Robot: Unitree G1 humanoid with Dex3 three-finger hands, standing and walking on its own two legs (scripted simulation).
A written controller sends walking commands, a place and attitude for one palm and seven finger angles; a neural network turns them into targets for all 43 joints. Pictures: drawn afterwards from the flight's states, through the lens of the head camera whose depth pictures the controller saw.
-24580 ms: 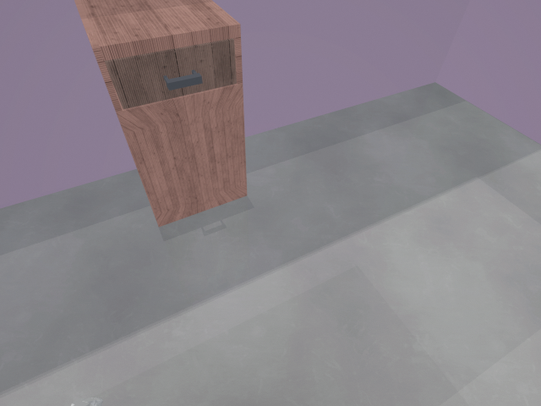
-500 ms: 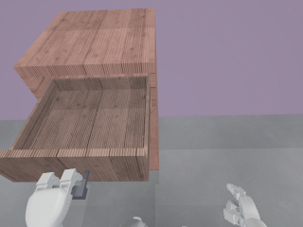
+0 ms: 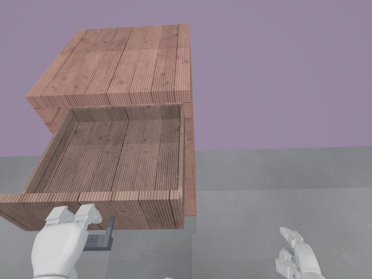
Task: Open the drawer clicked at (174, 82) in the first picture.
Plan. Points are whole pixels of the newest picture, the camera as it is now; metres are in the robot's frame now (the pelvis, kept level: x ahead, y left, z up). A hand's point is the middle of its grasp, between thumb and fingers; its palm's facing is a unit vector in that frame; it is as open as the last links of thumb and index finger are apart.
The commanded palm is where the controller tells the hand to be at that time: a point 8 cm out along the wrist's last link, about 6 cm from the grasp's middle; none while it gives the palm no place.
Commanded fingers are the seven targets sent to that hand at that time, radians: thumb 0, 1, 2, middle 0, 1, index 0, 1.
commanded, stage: lift the hand off the handle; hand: left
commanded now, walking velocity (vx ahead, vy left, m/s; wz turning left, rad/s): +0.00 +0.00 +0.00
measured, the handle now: (87, 232) +0.22 +0.25 -0.01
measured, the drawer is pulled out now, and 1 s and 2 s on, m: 0.30 0.29 0.29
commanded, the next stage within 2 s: draw the hand back to the body in 0.86 s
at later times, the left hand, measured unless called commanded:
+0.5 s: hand (57, 229) +0.19 +0.25 +0.08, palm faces +0.09 -0.11 -0.99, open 13.3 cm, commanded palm +0.16 +0.25 +0.15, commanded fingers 0.00 -0.50 0.30 -0.30 -1.20 -0.30 -1.20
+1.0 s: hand (47, 218) +0.19 +0.25 +0.13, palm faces +0.06 -0.16 -0.99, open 13.8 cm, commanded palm +0.16 +0.25 +0.19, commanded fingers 0.00 -0.50 0.30 -0.30 -1.20 -0.30 -1.20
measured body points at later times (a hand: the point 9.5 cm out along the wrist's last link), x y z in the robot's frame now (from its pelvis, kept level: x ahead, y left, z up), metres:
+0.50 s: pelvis +0.02 +0.01 +0.02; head +0.02 -0.02 +0.47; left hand +0.18 +0.25 +0.14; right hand +0.24 -0.19 -0.06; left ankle +0.03 +0.12 -0.69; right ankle +0.00 -0.08 -0.69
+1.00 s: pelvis +0.03 +0.02 +0.04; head +0.02 -0.01 +0.48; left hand +0.18 +0.25 +0.18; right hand +0.25 -0.18 -0.04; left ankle +0.03 +0.12 -0.69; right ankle +0.00 -0.08 -0.69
